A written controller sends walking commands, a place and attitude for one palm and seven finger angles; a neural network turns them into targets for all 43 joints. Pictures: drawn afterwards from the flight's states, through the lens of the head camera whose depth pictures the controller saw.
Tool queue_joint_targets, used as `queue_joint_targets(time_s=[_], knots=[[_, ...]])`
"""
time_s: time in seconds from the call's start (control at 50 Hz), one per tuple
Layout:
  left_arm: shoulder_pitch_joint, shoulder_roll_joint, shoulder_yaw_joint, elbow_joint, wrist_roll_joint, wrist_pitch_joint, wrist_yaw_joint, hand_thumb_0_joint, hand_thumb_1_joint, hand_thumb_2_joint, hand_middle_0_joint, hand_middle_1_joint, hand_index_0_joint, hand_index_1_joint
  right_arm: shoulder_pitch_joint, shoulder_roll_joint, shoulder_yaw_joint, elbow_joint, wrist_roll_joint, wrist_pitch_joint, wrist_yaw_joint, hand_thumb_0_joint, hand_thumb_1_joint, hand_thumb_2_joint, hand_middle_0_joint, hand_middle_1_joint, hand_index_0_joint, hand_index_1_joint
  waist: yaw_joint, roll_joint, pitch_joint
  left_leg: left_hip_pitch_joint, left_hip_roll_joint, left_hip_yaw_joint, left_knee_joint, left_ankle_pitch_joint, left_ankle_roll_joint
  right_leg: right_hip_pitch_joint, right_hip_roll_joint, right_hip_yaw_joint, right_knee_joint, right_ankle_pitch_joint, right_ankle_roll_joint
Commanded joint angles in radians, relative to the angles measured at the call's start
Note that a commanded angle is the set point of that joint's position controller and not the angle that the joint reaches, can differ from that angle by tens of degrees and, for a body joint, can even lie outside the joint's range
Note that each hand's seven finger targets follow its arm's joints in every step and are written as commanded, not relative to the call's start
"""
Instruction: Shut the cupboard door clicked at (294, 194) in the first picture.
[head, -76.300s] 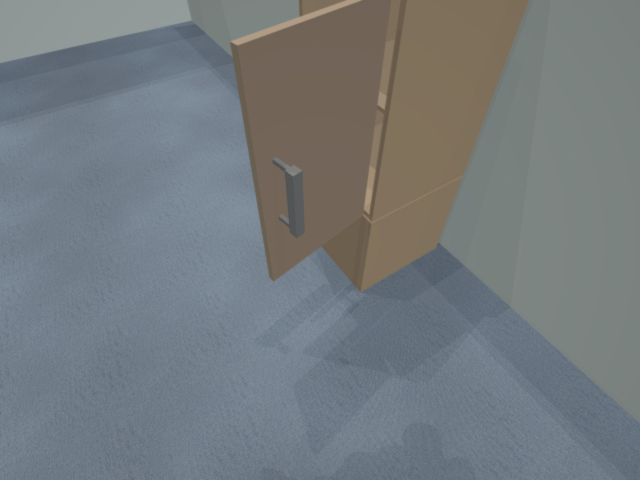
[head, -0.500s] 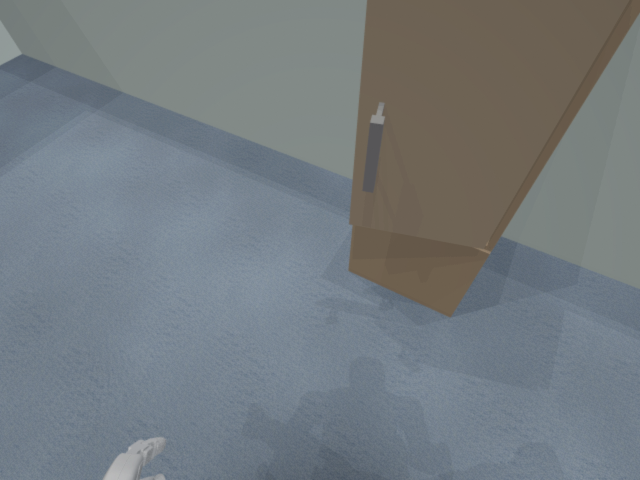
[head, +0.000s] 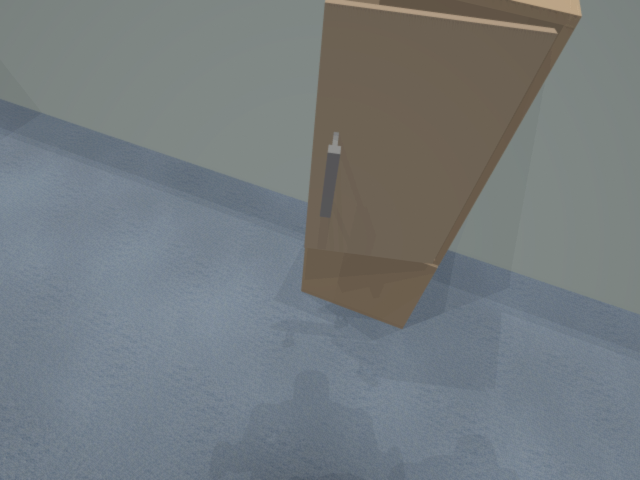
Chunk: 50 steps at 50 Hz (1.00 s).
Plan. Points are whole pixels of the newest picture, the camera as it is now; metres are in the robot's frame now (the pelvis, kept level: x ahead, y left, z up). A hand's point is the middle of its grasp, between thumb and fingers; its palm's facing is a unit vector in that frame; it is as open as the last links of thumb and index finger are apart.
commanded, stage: take the last steps up to it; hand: left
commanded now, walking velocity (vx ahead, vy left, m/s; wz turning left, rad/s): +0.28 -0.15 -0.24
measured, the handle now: (330, 176) +0.66 +0.02 -0.06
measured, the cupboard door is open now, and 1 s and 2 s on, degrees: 15 15 15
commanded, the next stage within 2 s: come to a stop and stand still in 0.56 s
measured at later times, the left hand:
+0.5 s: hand (254, 474) +0.15 +0.09 -0.17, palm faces -0.09 -0.98 -0.19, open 7.3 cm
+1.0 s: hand (298, 391) +0.27 +0.04 -0.17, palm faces -0.06 -0.97 -0.25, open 7.4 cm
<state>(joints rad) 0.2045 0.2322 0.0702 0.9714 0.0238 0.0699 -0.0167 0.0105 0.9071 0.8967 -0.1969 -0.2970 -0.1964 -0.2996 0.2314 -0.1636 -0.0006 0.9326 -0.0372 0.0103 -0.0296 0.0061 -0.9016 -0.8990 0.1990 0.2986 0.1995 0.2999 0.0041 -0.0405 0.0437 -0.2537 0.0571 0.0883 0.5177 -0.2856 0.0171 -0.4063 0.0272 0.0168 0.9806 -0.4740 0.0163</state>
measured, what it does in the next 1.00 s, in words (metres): walks ahead: right foot, then left foot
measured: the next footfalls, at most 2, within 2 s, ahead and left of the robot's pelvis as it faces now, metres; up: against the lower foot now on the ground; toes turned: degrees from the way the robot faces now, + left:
right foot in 0.30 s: +0.08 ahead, -0.18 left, +0.00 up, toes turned -9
left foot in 0.62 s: +0.24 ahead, +0.00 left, +0.00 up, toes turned +2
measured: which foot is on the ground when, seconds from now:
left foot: down 0.00-0.30, up 0.32-0.60, down 0.62-0.88, up 0.90-1.00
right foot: up 0.00-0.28, down 0.30-0.62, up 0.64-0.84, down 0.86-1.00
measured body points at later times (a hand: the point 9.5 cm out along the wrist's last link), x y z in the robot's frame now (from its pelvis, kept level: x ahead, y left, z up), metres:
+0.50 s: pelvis +0.09 -0.08 +0.00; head +0.12 -0.09 +0.45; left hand +0.16 +0.14 -0.15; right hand +0.08 -0.34 -0.15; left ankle +0.11 +0.03 -0.69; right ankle +0.04 -0.17 -0.74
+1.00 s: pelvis +0.20 -0.14 +0.00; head +0.24 -0.16 +0.44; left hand +0.28 +0.09 -0.15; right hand +0.23 -0.39 -0.16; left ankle +0.16 -0.01 -0.70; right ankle +0.20 -0.25 -0.74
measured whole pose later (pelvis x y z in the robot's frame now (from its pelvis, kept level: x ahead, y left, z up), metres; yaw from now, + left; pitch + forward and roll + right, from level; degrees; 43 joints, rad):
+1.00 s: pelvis +0.20 -0.14 +0.00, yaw -4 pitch +0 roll +2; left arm 0.17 0.17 0.03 1.03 0.03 0.01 0.02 0.01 0.92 0.90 -0.20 -0.30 -0.20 -0.30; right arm 0.18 -0.21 -0.06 1.03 -0.01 0.06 -0.03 0.01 -0.91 -0.90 0.20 0.30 0.20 0.30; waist 0.00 0.01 0.09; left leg -0.32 0.00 0.04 0.85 -0.53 -0.04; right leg -0.27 -0.04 -0.03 0.55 -0.28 -0.02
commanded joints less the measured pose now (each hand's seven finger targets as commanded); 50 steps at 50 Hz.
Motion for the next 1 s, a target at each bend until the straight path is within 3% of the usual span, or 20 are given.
queue_joint_targets(time_s=[0.0,0.14,0.22,0.24,0.26,0.28,0.32,0.36,0.4,0.5,0.54,0.56,0.6,0.62,0.68,0.74,0.8,0.88,0.94,0.98], knots=[[-0.054,0.048,0.015,-0.084,0.001,-0.031,-0.021,0.000,0.900,0.900,-0.200,-0.300,-0.200,-0.300,0.120,-0.223,-0.061,-0.018,-0.003,-0.032,-0.022,0.000,-0.900,-0.900,0.200,0.300,0.200,0.300,-0.048,0.174,-0.062,0.198,0.284,-0.223,-0.255,0.215,0.122,-0.154,-0.048,-0.006,0.040,0.053,0.008],[-0.127,0.031,0.007,-0.096,0.005,-0.039,-0.046,0.000,0.900,0.900,-0.200,-0.300,-0.200,-0.300,0.143,-0.254,-0.088,0.035,-0.007,-0.035,-0.009,0.000,-0.900,-0.900,0.200,0.300,0.200,0.300,-0.067,0.214,-0.007,0.136,0.299,-0.136,-0.281,0.020,0.106,-0.047,-0.061,-0.076,-0.258,0.090,-0.002],[0.004,0.056,0.015,-0.042,0.006,-0.054,-0.045,0.000,0.900,0.900,-0.200,-0.300,-0.200,-0.300,0.105,-0.250,-0.086,0.049,-0.002,-0.033,0.000,0.000,-0.900,-0.900,0.200,0.300,0.200,0.300,0.003,0.170,-0.038,0.003,0.232,-0.058,-0.141,-0.009,0.049,0.250,-0.003,-0.137,-0.515,0.234,-0.024],[0.086,0.094,0.025,-0.014,0.006,-0.064,-0.037,0.000,0.900,0.900,-0.200,-0.300,-0.200,-0.300,0.091,-0.228,-0.081,0.044,0.006,-0.036,0.006,0.000,-0.900,-0.900,0.200,0.300,0.200,0.300,0.045,0.082,-0.057,-0.106,0.177,0.005,-0.023,-0.030,0.015,0.407,-0.047,-0.077,-0.590,0.219,-0.053],[0.199,0.192,0.043,0.021,0.011,-0.078,-0.021,0.000,0.900,0.900,-0.200,-0.300,-0.200,-0.300,0.064,-0.156,-0.063,0.017,0.020,-0.040,0.013,0.000,-0.900,-0.900,0.200,0.300,0.200,0.300,0.095,-0.152,-0.096,-0.310,0.054,0.121,0.236,-0.168,-0.033,0.577,-0.260,0.218,-0.695,0.078,-0.145],[0.247,0.236,0.050,0.036,0.002,-0.073,-0.006,0.000,0.900,0.900,-0.200,-0.300,-0.200,-0.300,-0.017,-0.134,-0.054,-0.030,0.017,-0.034,0.014,0.000,-0.900,-0.900,0.200,0.300,0.200,0.300,0.121,-0.223,-0.049,-0.420,0.002,0.059,0.458,-0.391,-0.033,0.518,-0.394,0.395,-0.795,0.048,-0.231],[0.148,0.171,0.035,0.023,0.000,-0.080,0.012,0.000,0.900,0.900,-0.200,-0.300,-0.200,-0.300,-0.029,-0.164,-0.067,-0.010,0.015,-0.033,0.006,0.000,-0.900,-0.900,0.200,0.300,0.200,0.300,0.070,-0.210,0.022,-0.474,0.052,-0.054,0.621,-0.269,-0.025,0.403,-0.372,0.390,-0.813,0.050,-0.286],[0.046,0.101,0.010,0.003,0.000,-0.089,0.019,0.000,0.900,0.900,-0.200,-0.300,-0.200,-0.300,0.020,-0.142,-0.065,0.022,0.006,-0.029,0.017,0.000,-0.900,-0.900,0.200,0.300,0.200,0.300,-0.003,-0.083,0.021,-0.374,0.070,-0.056,0.583,-0.161,-0.036,0.303,-0.297,0.181,-0.772,0.207,-0.254],[0.025,0.080,0.002,0.006,0.002,-0.105,0.021,0.000,0.900,0.900,-0.200,-0.300,-0.200,-0.300,0.068,-0.104,-0.055,0.035,0.003,-0.025,0.026,0.000,-0.900,-0.900,0.200,0.300,0.200,0.300,-0.038,-0.060,0.003,-0.280,0.058,-0.024,0.485,-0.102,-0.044,0.242,-0.258,0.084,-0.763,0.340,-0.230],[0.068,0.088,0.001,0.054,0.000,-0.113,0.023,0.000,0.900,0.900,-0.200,-0.300,-0.200,-0.300,0.053,-0.077,-0.042,0.024,0.007,-0.040,0.026,0.000,-0.900,-0.900,0.200,0.300,0.200,0.300,-0.029,-0.040,-0.010,-0.178,0.023,0.023,0.172,-0.035,-0.040,0.306,-0.246,0.068,-0.701,0.511,-0.225],[0.061,0.081,0.000,0.066,-0.011,-0.108,0.023,0.000,0.900,0.900,-0.200,-0.300,-0.200,-0.300,0.111,-0.087,-0.039,0.052,0.005,-0.050,0.018,0.000,-0.900,-0.900,0.200,0.300,0.200,0.300,-0.058,-0.031,-0.030,-0.043,-0.004,0.044,0.022,0.089,-0.032,0.300,-0.201,0.038,-0.603,0.552,-0.187],[0.067,0.065,-0.004,0.070,-0.016,-0.105,0.022,0.000,0.900,0.900,-0.200,-0.300,-0.200,-0.300,0.166,-0.112,-0.043,0.075,0.003,-0.056,0.014,0.000,-0.900,-0.900,0.200,0.300,0.200,0.300,-0.081,-0.001,-0.045,0.102,-0.001,0.016,-0.039,0.173,-0.021,0.216,-0.172,0.017,-0.498,0.547,-0.158],[0.108,-0.003,-0.015,0.036,-0.019,-0.098,0.015,0.000,0.900,0.900,-0.200,-0.300,-0.200,-0.300,0.313,-0.268,-0.079,0.098,-0.015,-0.056,0.000,0.000,-0.900,-0.900,0.200,0.300,0.200,0.300,-0.113,0.325,-0.098,0.346,0.372,-0.480,-0.204,0.256,0.160,-0.112,0.001,-0.108,-0.077,-0.047,-0.070],[0.060,0.032,-0.016,0.017,-0.004,-0.089,0.019,0.000,0.900,0.900,-0.200,-0.300,-0.200,-0.300,0.308,-0.271,-0.076,0.096,-0.007,-0.046,-0.012,0.000,-0.900,-0.900,0.200,0.300,0.200,0.300,-0.121,0.298,-0.075,0.291,0.418,-0.546,-0.268,0.199,0.190,-0.164,-0.012,-0.021,0.101,-0.127,-0.063],[0.029,0.003,-0.014,0.028,-0.009,-0.082,0.014,0.000,0.900,0.900,-0.200,-0.300,-0.200,-0.300,0.109,-0.148,-0.036,0.045,0.004,-0.052,-0.023,0.000,-0.900,-0.900,0.200,0.300,0.200,0.300,-0.026,0.162,0.019,0.083,0.317,-0.297,-0.245,0.476,0.169,-0.098,-0.105,0.024,0.056,0.013,-0.023],[0.088,-0.031,-0.027,0.057,-0.015,-0.061,0.027,0.000,0.900,0.900,-0.200,-0.300,-0.200,-0.300,0.016,-0.158,-0.039,0.046,0.011,-0.039,-0.026,0.000,-0.900,-0.900,0.200,0.300,0.200,0.300,0.004,0.166,-0.090,0.119,0.229,-0.096,-0.132,0.720,0.127,0.116,-0.073,-0.049,-0.303,0.084,0.002],[0.146,0.026,-0.017,0.068,-0.002,-0.066,0.035,0.000,0.900,0.900,-0.200,-0.300,-0.200,-0.300,-0.006,-0.151,-0.053,0.058,0.031,-0.019,-0.016,0.000,-0.900,-0.900,0.200,0.300,0.200,0.300,0.028,0.084,-0.095,0.070,0.121,-0.044,-0.048,0.443,0.032,0.228,-0.079,0.002,-0.538,0.481,-0.014],[0.082,0.150,0.005,0.038,0.004,-0.071,0.043,0.000,0.900,0.900,-0.200,-0.300,-0.200,-0.300,0.021,-0.090,-0.065,0.046,0.029,0.031,0.001,0.000,-0.900,-0.900,0.200,0.300,0.200,0.300,0.004,-0.143,-0.043,-0.035,-0.044,0.008,0.225,-0.205,-0.051,0.197,-0.360,0.257,-0.614,0.937,-0.191],[0.079,0.147,0.015,0.036,0.009,-0.068,0.064,0.000,0.900,0.900,-0.200,-0.300,-0.200,-0.300,-0.024,-0.117,-0.068,0.029,0.034,0.031,-0.006,0.000,-0.900,-0.900,0.200,0.300,0.200,0.300,0.035,-0.159,-0.087,-0.205,-0.057,-0.099,0.463,-0.321,-0.051,0.384,-0.392,0.244,-0.541,1.269,-0.255],[0.070,0.157,0.026,0.022,0.009,-0.061,0.070,0.000,0.900,0.900,-0.200,-0.300,-0.200,-0.300,-0.049,-0.120,-0.069,0.015,0.035,0.032,-0.003,0.000,-0.900,-0.900,0.200,0.300,0.200,0.300,0.045,-0.119,-0.119,-0.243,-0.062,-0.108,0.480,-0.310,-0.061,0.458,-0.386,0.197,-0.527,1.261,-0.243]])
